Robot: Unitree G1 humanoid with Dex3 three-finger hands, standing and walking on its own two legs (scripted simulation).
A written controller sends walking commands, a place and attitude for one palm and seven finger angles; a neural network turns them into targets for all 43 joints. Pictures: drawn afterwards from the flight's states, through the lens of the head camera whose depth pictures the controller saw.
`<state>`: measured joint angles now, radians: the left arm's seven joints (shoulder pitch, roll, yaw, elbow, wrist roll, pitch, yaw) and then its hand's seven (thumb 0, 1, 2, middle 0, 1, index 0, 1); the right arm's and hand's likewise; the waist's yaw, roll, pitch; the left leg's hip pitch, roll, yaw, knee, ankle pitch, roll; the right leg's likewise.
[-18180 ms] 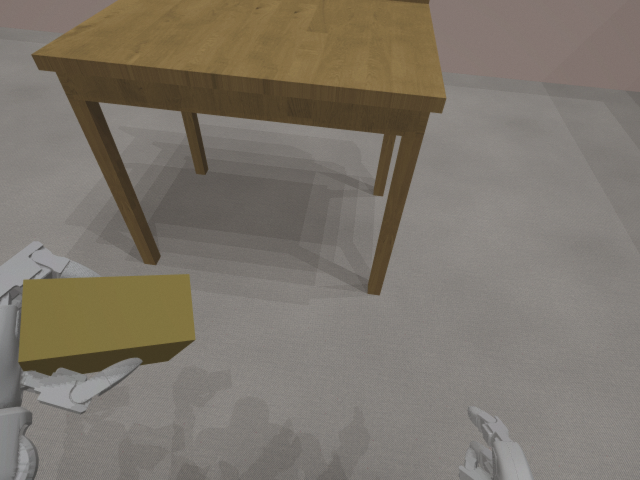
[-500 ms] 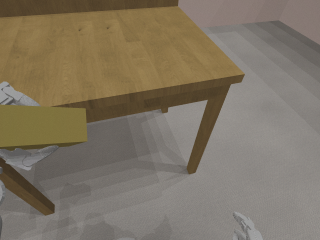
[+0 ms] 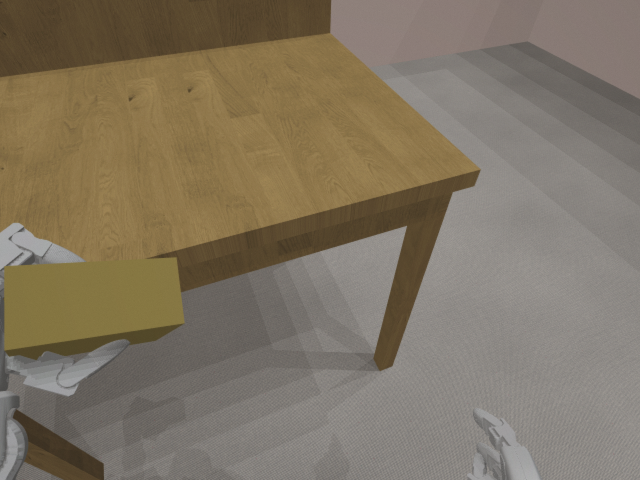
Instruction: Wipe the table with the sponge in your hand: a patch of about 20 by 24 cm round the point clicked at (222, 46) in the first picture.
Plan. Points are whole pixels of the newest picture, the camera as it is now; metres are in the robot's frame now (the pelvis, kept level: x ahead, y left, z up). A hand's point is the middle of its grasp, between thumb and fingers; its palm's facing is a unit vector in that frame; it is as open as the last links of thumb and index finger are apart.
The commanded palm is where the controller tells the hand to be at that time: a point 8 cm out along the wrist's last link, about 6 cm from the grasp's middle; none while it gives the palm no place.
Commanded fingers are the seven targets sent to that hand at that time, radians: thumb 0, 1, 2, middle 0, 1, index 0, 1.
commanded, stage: shuffle to correct the standing spot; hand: left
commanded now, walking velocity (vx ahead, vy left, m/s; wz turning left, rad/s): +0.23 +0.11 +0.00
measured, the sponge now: (120, 308) +0.23 +0.22 +0.16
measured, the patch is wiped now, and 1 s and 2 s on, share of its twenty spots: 0.00 0.00 0.00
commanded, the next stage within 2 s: come to a stop and stand still in 0.50 s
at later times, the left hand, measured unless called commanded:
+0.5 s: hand (81, 215) +0.33 +0.30 +0.18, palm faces +0.43 -0.76 -0.49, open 10.1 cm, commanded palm +0.27 +0.33 +0.18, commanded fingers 0.00 0.10 1.30 -1.20 -1.60 -1.20 -1.60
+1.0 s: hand (88, 160) +0.43 +0.34 +0.18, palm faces +0.34 -0.82 -0.46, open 10.1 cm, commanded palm +0.37 +0.38 +0.18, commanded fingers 0.00 0.10 1.30 -1.20 -1.60 -1.20 -1.60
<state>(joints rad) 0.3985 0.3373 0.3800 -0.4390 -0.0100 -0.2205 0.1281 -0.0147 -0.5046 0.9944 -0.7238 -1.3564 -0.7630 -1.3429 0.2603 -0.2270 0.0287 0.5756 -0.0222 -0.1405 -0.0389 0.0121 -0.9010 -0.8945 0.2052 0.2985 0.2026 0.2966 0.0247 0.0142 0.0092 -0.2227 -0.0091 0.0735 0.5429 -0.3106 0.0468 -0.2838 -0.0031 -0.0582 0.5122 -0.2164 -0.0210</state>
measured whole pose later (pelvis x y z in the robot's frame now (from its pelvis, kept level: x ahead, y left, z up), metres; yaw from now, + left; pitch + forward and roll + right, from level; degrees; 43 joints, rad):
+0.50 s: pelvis +0.13 +0.04 -0.02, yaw +4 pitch -3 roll -1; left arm 0.46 0.41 0.44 -0.55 -0.06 -0.22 0.10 -0.01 -0.50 1.00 -0.72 -1.36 -0.76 -1.34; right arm 0.18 -0.21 0.01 0.58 0.00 -0.05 0.01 0.01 -0.90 -0.89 0.21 0.30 0.20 0.30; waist 0.00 0.05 0.11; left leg -0.49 -0.01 0.02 1.33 -0.46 0.01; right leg -0.32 0.00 -0.19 0.67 -0.31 -0.09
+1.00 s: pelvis +0.21 +0.10 +0.00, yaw +0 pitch +0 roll -1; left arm 0.50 0.39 0.39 -0.64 -0.05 -0.14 0.11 -0.01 -0.50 1.00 -0.72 -1.36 -0.76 -1.34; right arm 0.15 -0.13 0.04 0.54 0.01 -0.13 -0.01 0.01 -0.90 -0.89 0.21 0.30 0.20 0.30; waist 0.01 0.02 0.10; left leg -0.32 0.13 0.03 0.53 -0.18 -0.06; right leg -0.18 0.03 -0.03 0.47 -0.29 -0.01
